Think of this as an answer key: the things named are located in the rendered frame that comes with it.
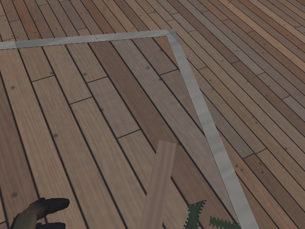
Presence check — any robot left hand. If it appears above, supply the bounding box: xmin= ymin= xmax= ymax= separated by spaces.
xmin=10 ymin=198 xmax=70 ymax=229

